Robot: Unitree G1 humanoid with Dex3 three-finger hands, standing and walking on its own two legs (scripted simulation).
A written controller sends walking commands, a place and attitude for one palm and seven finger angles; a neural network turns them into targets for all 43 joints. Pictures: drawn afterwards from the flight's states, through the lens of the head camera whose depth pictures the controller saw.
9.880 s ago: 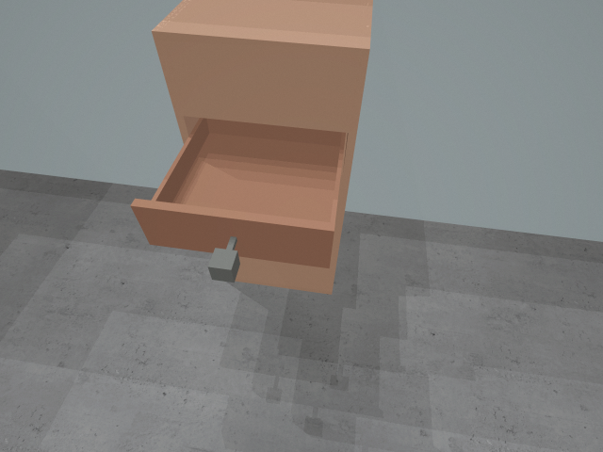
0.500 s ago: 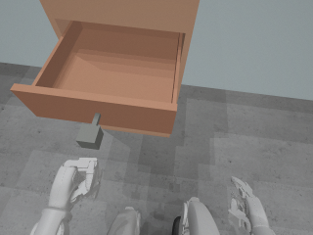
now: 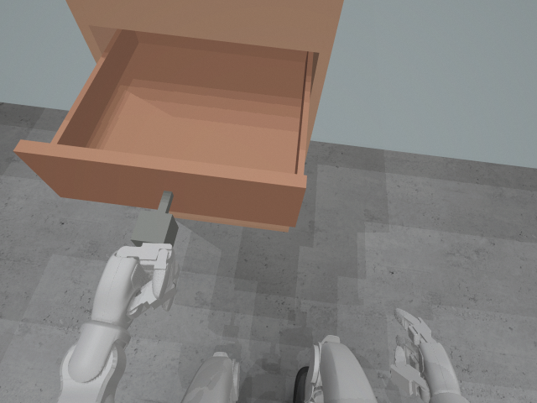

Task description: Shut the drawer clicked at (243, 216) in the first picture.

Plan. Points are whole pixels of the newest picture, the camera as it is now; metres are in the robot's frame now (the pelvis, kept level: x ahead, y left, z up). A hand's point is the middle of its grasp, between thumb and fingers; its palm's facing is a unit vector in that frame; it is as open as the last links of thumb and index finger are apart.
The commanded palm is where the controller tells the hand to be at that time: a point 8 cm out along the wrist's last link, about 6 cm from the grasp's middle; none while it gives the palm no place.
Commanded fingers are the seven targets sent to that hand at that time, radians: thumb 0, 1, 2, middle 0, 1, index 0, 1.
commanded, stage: push the drawer shut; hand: left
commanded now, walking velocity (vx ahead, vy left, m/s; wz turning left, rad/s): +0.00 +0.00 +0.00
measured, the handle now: (160, 219) +0.36 +0.17 +0.03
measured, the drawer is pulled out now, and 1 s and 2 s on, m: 0.27 0.17 0.03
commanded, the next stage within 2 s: none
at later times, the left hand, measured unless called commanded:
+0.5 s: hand (187, 249) +0.32 +0.13 +0.02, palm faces -0.14 -0.99 -0.05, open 3.2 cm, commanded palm +0.32 +0.18 +0.03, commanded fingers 0.00 0.90 0.90 -1.40 -1.60 -1.40 -1.60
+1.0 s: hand (196, 213) +0.38 +0.12 +0.02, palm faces -0.13 -0.99 -0.06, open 3.3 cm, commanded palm +0.37 +0.17 +0.03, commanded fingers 0.00 0.90 0.90 -1.40 -1.60 -1.40 -1.60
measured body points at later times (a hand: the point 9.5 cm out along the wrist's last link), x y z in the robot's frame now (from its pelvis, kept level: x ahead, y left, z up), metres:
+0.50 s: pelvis -0.01 +0.00 +0.01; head +0.11 +0.01 +0.44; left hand +0.32 +0.18 +0.03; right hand +0.16 -0.24 -0.09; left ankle -0.02 +0.09 -0.62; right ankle +0.07 -0.12 -0.62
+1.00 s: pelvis +0.00 +0.00 +0.01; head +0.12 +0.00 +0.44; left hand +0.38 +0.18 +0.03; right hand +0.12 -0.26 -0.10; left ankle -0.02 +0.09 -0.62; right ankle +0.07 -0.12 -0.62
